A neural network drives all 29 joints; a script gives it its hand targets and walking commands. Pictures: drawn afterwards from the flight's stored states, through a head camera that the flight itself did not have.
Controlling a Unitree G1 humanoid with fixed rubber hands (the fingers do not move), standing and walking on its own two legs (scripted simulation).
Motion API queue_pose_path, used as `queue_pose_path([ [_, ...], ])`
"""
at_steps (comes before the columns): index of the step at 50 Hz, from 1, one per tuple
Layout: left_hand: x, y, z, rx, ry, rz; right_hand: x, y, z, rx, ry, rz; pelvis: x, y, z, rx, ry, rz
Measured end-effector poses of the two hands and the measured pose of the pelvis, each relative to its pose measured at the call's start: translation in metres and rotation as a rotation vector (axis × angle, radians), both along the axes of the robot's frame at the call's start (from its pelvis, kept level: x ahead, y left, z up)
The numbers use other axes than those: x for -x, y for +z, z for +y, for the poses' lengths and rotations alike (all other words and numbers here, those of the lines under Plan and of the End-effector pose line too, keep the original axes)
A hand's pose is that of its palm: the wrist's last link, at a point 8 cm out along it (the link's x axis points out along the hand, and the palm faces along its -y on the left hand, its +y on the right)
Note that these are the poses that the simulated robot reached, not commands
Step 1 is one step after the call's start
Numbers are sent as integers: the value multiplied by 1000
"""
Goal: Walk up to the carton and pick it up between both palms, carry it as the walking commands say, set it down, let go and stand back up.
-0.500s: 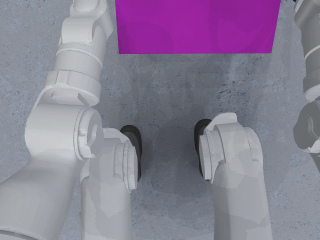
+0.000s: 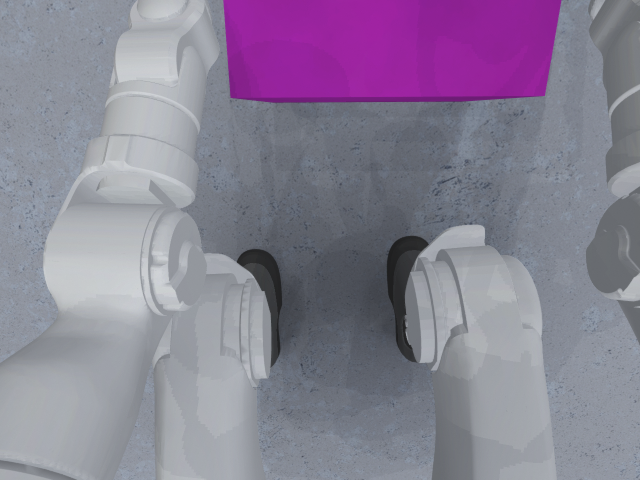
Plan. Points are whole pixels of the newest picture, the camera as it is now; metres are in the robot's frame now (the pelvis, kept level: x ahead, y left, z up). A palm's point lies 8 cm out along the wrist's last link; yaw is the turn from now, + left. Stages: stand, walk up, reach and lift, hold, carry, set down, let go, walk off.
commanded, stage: set down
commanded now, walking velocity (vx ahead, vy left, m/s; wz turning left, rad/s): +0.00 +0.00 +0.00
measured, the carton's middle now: out of the picture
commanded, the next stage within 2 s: none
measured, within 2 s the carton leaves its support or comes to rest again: neither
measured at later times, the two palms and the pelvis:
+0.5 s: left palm out of the picture +0.55 +0.09 -0.20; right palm out of the picture +0.51 -0.27 -0.19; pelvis +0.00 +0.00 +0.00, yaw -1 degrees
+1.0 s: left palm out of the picture +0.57 +0.09 -0.14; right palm out of the picture +0.52 -0.31 -0.14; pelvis -0.01 +0.00 +0.02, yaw -2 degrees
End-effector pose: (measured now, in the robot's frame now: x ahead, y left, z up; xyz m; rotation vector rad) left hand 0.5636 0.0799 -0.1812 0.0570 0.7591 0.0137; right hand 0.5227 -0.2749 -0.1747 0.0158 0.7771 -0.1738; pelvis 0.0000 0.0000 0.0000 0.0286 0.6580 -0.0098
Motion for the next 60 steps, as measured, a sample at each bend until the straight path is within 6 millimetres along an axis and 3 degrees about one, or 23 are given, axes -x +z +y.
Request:
queue_pose_path([
  [18, -1, -7, 2, -5, -24, -49, 1, -8, 2, 14, -25, -45, 0, -1, 3, -1, -12, -16],
  [25, 13, -15, 8, -42, -32, 0, 13, -19, 3, 37, -69, -8, 4, -1, 5, 1, -17, -35],
  [36, 8, -10, 27, -62, 6, -25, 21, -20, -23, 60, -126, -12, 12, -6, 4, 0, -21, -84],
  [41, 2, -1, 26, -50, 12, -47, 14, -5, -33, 66, -118, -62, 12, -4, 2, -3, -32, -89],
  [46, -2, 21, 13, -47, -15, -80, 6, 19, -36, 50, -109, -113, 12, 4, 2, -12, -44, -106],
  [52, -4, 55, 6, -40, 4, -97, 8, 50, -38, 62, -98, -110, 11, 27, 1, -21, -52, -123],
  [60, -5, 103, 16, -48, 31, -118, 7, 101, -36, 76, -72, -121, 13, 62, 2, -20, -59, -136],
])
